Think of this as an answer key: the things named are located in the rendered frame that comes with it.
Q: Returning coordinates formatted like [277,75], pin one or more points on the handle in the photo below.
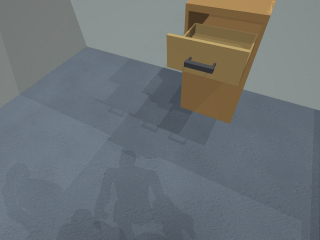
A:
[188,63]

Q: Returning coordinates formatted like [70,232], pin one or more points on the cabinet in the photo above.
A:
[211,97]

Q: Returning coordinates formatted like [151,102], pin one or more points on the drawer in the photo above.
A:
[230,49]

